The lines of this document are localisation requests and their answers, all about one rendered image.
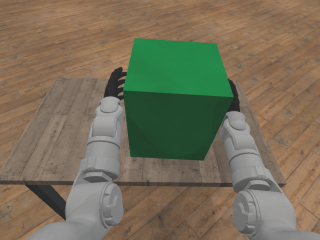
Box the carton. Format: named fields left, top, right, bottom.
left=123, top=38, right=234, bottom=161

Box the left robot forearm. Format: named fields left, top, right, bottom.
left=65, top=96, right=124, bottom=218

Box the robot right upper arm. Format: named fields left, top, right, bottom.
left=233, top=189, right=320, bottom=240

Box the robot right hand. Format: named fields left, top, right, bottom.
left=227, top=79, right=240, bottom=112

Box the robot left upper arm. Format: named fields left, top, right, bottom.
left=25, top=181, right=124, bottom=240

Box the table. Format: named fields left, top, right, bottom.
left=0, top=77, right=287, bottom=221

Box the right robot forearm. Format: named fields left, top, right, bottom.
left=219, top=111, right=297, bottom=228

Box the robot left hand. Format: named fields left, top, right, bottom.
left=103, top=67, right=127, bottom=100

